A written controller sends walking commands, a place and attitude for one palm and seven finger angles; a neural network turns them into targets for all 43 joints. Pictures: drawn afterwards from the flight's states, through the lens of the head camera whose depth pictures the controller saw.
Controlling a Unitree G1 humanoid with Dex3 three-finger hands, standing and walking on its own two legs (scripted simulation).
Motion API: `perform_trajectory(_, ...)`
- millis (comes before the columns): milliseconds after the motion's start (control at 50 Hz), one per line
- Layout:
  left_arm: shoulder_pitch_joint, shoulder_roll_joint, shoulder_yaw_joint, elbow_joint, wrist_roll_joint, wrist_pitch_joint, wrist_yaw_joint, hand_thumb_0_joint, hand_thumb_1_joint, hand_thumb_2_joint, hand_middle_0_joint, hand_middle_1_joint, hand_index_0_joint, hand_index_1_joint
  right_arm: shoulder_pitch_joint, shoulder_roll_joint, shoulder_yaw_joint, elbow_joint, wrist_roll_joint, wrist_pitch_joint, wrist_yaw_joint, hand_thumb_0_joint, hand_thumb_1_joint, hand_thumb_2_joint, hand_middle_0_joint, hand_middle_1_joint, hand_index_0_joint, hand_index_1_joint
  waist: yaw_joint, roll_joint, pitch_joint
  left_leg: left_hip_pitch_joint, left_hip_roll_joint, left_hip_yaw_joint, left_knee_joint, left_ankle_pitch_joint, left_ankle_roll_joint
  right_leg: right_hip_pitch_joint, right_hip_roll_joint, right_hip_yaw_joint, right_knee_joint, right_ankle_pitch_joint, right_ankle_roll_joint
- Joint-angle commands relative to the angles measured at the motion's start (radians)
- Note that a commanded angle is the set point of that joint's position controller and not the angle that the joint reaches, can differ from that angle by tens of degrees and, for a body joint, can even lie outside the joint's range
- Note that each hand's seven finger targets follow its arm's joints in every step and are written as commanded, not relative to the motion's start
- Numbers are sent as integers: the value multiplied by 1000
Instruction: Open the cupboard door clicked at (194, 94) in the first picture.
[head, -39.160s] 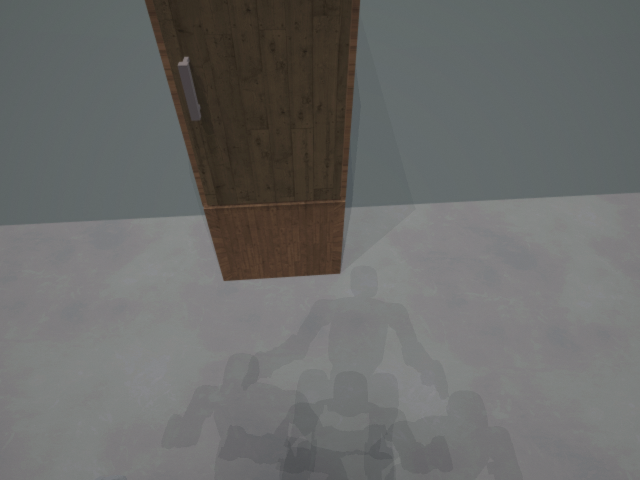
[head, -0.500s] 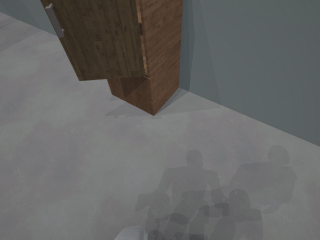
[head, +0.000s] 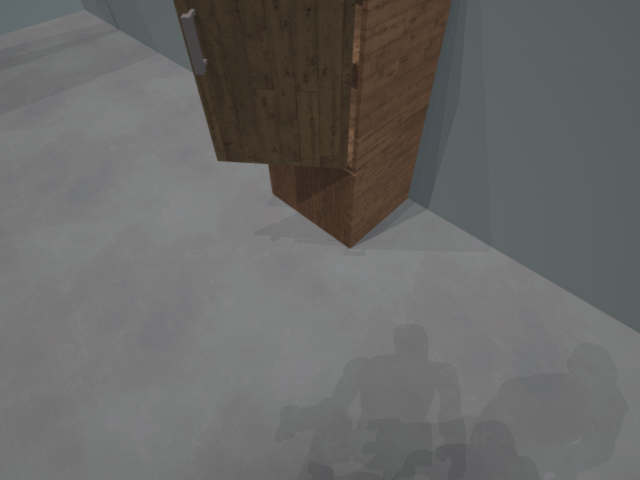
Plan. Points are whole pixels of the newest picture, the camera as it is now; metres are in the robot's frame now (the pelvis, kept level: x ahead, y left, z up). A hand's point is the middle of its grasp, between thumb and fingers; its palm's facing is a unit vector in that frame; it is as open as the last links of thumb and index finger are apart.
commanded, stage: take the last steps up to it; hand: left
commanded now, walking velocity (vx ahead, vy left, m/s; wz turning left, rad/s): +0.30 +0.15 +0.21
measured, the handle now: (196, 42) +1.04 +0.38 +0.05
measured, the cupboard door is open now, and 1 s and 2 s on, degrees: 38 38 38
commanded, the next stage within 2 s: come to a stop and stand still in 1.08 s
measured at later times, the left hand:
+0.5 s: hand out of the picture +0.06 +0.25 -0.19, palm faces +0.21 -0.96 -0.18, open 7.4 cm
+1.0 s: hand (167, 329) +0.37 +0.30 -0.15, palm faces +0.13 -0.96 -0.23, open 7.2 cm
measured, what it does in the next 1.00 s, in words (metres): walks ahead: right foot, then left foot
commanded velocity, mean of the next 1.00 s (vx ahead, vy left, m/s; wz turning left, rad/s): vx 0.29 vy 0.11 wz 0.00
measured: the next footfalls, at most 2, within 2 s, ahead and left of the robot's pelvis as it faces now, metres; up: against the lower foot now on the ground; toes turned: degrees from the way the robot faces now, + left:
right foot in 0.02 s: +0.06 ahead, -0.12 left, +0.00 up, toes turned -5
left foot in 0.42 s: +0.24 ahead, +0.21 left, +0.00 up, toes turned +14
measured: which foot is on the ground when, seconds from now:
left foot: down 0.00-0.02, up 0.04-0.40, down 0.42-0.80, up 0.82-1.00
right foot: up 0.00-0.00, down 0.02-0.42, up 0.44-0.78, down 0.80-1.00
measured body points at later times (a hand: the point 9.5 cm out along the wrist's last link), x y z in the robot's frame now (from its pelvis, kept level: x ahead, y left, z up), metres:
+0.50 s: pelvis +0.15 +0.09 -0.01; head +0.19 +0.11 +0.43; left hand +0.06 +0.30 -0.17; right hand +0.29 -0.13 -0.15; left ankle +0.20 +0.20 -0.73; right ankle +0.06 -0.08 -0.67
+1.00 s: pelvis +0.34 +0.11 +0.01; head +0.36 +0.09 +0.46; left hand +0.36 +0.35 -0.13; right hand +0.36 -0.12 -0.15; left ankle +0.34 +0.26 -0.67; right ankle +0.33 +0.02 -0.73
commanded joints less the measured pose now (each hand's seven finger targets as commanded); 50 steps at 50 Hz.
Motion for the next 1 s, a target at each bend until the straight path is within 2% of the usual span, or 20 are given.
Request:
perform_trajectory(0,308,248,59,20,11,-39,28,0,900,900,-200,-300,-200,-300,-113,-99,-31,-132,6,-25,6,0,-900,-900,200,300,200,300,157,-382,-20,-567,-27,26,463,-321,-2,473,-454,611,-497,-231,-169)
perform_trajectory(40,214,206,50,5,4,-45,43,0,900,900,-200,-300,-200,-300,-167,-128,-48,-123,-8,-14,17,0,-900,-900,200,300,200,300,102,-256,86,-585,78,-55,675,-151,-18,253,-452,620,-547,-368,-205)
perform_trajectory(80,109,129,27,-8,3,-59,42,0,900,900,-200,-300,-200,-300,-125,-101,-47,-87,-10,1,33,0,-900,-900,200,300,200,300,28,-213,103,-505,122,-39,666,23,-41,129,-355,319,-533,-157,-130)
perform_trajectory(140,126,119,26,18,5,-77,39,0,900,900,-200,-300,-200,-300,-87,-55,-39,-59,-3,7,46,0,-900,-900,200,300,200,300,12,-189,55,-430,119,45,522,92,-67,166,-282,95,-501,131,-100)
perform_trajectory(280,211,150,26,100,11,-76,40,0,900,900,-200,-300,-200,-300,-189,-27,-19,-95,4,-19,59,0,-900,-900,200,300,200,300,52,-217,32,-307,65,150,146,89,-51,275,-279,-10,-392,420,-92)
perform_trajectory(340,165,155,30,99,6,-64,40,0,900,900,-200,-300,-200,-300,-48,-73,-27,-59,-1,-35,45,0,-900,-900,200,300,200,300,-36,-180,-6,-18,16,202,-5,117,-23,156,-244,-61,-237,437,-65)
perform_trajectory(360,168,126,24,90,5,-59,35,0,900,900,-200,-300,-200,-300,89,-135,-42,-18,-6,-40,32,0,-900,-900,200,300,200,300,-92,-61,-84,187,45,176,-29,95,-5,74,-202,-103,-34,419,-45)
perform_trajectory(380,209,54,15,71,-6,-52,28,0,900,900,-200,-300,-200,-300,220,-256,-75,10,-21,-47,13,0,-900,-900,200,300,200,300,-132,209,-201,390,293,-172,-61,100,87,-152,-62,-149,259,34,-1)
perform_trajectory(400,141,24,2,25,-6,-53,30,0,900,900,-200,-300,-200,-300,296,-297,-83,24,-14,-37,-6,0,-900,-900,200,300,200,300,-154,254,-217,399,412,-340,-196,112,167,-279,4,-56,493,-243,-17)
perform_trajectory(420,73,21,-4,-1,-4,-54,35,0,900,900,-200,-300,-200,-300,243,-281,-76,21,-13,-39,-10,0,-900,-900,200,300,200,300,-129,168,-169,280,438,-353,-226,9,193,-327,-27,8,637,-223,-43)
perform_trajectory(460,38,31,0,16,-2,-45,29,0,900,900,-200,-300,-200,-300,81,-178,-53,-26,-7,-45,-18,0,-900,-900,200,300,200,300,-76,209,-61,99,394,-249,-277,-84,182,-365,-92,63,667,-64,-43)
perform_trajectory(540,114,-5,-1,51,4,-24,17,0,900,900,-200,-300,-200,-300,24,-119,-32,-25,-8,-69,-20,0,-900,-900,200,300,200,300,8,74,-39,-2,322,-45,-311,133,155,-232,-97,36,457,31,-27)
perform_trajectory(680,15,9,5,-11,7,-20,7,0,900,900,-200,-300,-200,-300,23,-134,-39,-7,-12,-57,-4,0,-900,-900,200,300,200,300,18,30,31,-74,302,16,-327,8,162,-35,-47,-14,78,118,-23)
perform_trajectory(740,103,45,17,10,11,-31,10,0,900,900,-200,-300,-200,-300,14,-126,-33,7,-9,-50,-2,0,-900,-900,200,300,200,300,67,-12,22,-129,230,64,-165,-24,100,169,-8,-34,-87,145,-35)
perform_trajectory(760,200,94,29,36,15,-41,14,0,900,900,-200,-300,-200,-300,11,-102,-27,7,-1,-54,1,0,-900,-900,200,300,200,300,112,-103,-12,-209,144,134,41,-19,57,318,-66,68,-189,81,-62)
perform_trajectory(780,303,190,47,64,16,-55,22,0,900,900,-200,-300,-200,-300,31,-54,-20,-16,6,-59,10,0,-900,-900,200,300,200,300,134,-357,-51,-418,19,205,343,-150,-1,478,-312,446,-350,49,-168)
perform_trajectory(800,339,215,48,66,-2,-57,30,0,900,900,-200,-300,-200,-300,-9,-96,-23,-39,-2,-56,9,0,-900,-900,200,300,200,300,140,-357,-73,-484,25,109,572,-278,-13,474,-422,634,-455,94,-248)
perform_trajectory(860,161,105,19,23,-6,-72,42,0,900,900,-200,-300,-200,-300,-57,-73,-27,-16,-1,-49,9,0,-900,-900,200,300,200,300,50,-107,-7,-476,126,-3,640,-27,-37,285,-330,361,-437,280,-208)
perform_trajectory(900,132,73,8,29,-4,-83,40,0,900,900,-200,-300,-200,-300,-2,-35,-19,12,-4,-32,14,0,-900,-900,200,300,200,300,12,-150,-22,-390,133,34,539,29,-59,217,-265,180,-441,412,-170)
perform_trajectory(980,148,84,8,66,-2,-92,35,0,900,900,-200,-300,-200,-300,-18,-1,-17,7,2,-23,26,0,-900,-900,200,300,200,300,9,-146,-15,-336,109,95,326,92,-74,218,-220,81,-446,507,-160)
